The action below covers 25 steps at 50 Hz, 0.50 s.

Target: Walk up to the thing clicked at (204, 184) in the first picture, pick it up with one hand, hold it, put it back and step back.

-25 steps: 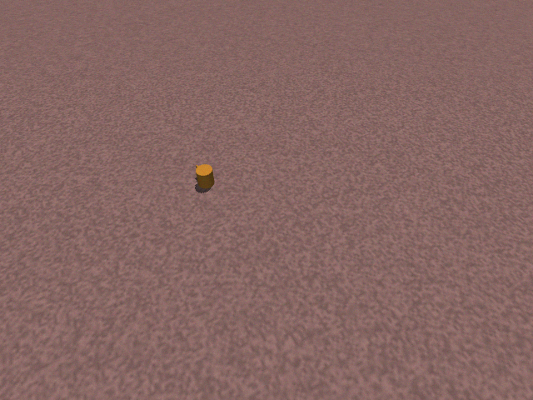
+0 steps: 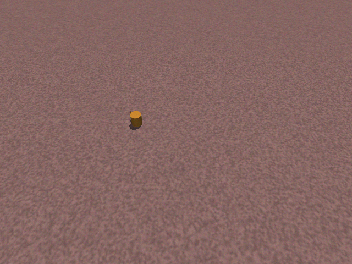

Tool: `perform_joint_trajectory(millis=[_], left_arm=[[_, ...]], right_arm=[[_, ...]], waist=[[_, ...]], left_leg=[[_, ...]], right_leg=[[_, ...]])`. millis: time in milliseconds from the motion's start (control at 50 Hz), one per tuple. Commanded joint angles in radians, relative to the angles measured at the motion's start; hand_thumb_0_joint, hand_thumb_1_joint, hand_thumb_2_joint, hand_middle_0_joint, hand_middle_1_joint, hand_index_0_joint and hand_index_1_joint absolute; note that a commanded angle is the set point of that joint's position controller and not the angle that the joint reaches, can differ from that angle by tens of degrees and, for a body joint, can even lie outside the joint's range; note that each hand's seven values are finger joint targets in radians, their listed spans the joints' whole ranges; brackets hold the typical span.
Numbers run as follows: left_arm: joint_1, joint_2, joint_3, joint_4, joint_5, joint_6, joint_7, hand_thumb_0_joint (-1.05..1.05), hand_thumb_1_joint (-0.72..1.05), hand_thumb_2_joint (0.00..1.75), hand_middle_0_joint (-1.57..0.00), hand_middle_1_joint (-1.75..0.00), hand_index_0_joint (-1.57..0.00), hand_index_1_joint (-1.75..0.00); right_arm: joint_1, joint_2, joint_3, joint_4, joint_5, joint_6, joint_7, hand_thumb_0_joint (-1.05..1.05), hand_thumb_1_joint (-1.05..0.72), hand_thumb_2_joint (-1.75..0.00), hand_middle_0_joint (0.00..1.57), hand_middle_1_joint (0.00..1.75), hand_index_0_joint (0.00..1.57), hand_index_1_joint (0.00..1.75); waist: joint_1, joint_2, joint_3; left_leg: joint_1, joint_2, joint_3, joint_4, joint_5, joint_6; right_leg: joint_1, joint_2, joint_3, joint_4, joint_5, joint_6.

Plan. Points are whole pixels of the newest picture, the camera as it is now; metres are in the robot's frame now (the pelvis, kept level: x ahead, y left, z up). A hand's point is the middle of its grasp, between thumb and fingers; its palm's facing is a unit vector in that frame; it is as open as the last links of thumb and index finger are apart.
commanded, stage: stand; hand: left
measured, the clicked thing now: (135, 117) +1.29 +0.36 -0.73
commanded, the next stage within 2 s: walk up in 0.62 s
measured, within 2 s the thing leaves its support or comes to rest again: neither
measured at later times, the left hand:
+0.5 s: hand out of the picture +0.07 +0.25 -0.16, palm faces -0.03 -0.94 -0.34, open 7.4 cm
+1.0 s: hand out of the picture +0.08 +0.37 -0.18, palm faces +0.07 -0.93 -0.37, open 7.4 cm
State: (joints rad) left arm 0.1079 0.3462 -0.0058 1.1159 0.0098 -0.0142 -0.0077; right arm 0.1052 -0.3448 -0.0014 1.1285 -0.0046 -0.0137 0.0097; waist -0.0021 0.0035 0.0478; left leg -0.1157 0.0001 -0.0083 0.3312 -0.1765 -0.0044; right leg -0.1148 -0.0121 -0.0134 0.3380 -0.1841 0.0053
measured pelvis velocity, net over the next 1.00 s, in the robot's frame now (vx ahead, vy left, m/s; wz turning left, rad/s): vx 0.09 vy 0.07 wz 0.08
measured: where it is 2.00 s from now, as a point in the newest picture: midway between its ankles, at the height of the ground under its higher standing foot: (162, 215)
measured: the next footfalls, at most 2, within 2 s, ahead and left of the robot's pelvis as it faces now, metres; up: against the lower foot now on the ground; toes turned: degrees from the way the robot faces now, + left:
left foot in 0.96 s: +0.19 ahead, +0.20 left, +0.00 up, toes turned +8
right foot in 1.48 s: +0.48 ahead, -0.02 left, +0.00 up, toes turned +0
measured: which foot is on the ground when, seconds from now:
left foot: down 0.00-0.70, up 0.72-0.94, down 0.96-1.00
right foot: down 0.00-0.98, up 1.00-1.00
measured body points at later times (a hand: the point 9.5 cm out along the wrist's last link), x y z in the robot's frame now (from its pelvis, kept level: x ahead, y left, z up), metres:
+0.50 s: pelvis +0.00 +0.00 +0.00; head +0.01 +0.00 +0.45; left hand +0.07 +0.30 -0.13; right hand +0.07 -0.30 -0.13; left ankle +0.00 +0.12 -0.75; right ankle +0.00 -0.12 -0.75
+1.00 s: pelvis +0.09 +0.07 -0.03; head +0.09 +0.10 +0.42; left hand +0.07 +0.42 -0.16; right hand +0.19 -0.27 -0.11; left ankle +0.15 +0.19 -0.75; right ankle +0.00 -0.11 -0.74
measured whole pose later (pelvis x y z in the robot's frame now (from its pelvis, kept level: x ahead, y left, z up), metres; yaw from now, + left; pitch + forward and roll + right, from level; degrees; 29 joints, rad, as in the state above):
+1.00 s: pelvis +0.09 +0.07 -0.03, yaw +5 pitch -3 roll -1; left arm 0.30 0.48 0.10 1.01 0.05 -0.02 -0.06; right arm 0.23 -0.43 -0.11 0.98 -0.03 -0.06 0.08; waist 0.03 -0.06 0.05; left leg -0.37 0.04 0.05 0.65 -0.22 0.01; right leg -0.09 -0.12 -0.03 0.66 -0.49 -0.03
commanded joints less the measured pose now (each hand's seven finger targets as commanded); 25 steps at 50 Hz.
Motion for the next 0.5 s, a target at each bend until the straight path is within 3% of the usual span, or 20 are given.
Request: perform_joint_trajectory(millis=[0,480], left_arm=[[-0.034,0.208,0.039,-0.059,-0.003,-0.021,0.019,0.00,0.90,0.90,-0.20,-0.30,-0.20,-0.30],[-0.024,0.210,0.040,-0.058,0.000,-0.019,0.016,0.00,0.90,0.90,-0.20,-0.30,-0.20,-0.30]], right_arm=[[-0.039,-0.203,-0.037,-0.060,-0.002,-0.018,-0.017,0.00,-0.90,-0.90,0.20,0.30,0.20,0.30],[-0.025,-0.208,-0.033,-0.062,-0.004,-0.019,-0.018,0.00,-0.90,-0.90,0.20,0.30,0.20,0.30]], waist=[[0.002,-0.011,-0.059],[0.001,-0.007,-0.061]], left_leg=[[-0.002,0.118,-0.094,-0.053,0.119,0.023],[-0.003,0.122,-0.095,-0.063,0.096,0.026]], right_leg=[[0.010,-0.117,0.099,-0.065,0.106,-0.031],[0.007,-0.117,0.101,-0.066,0.084,-0.032]])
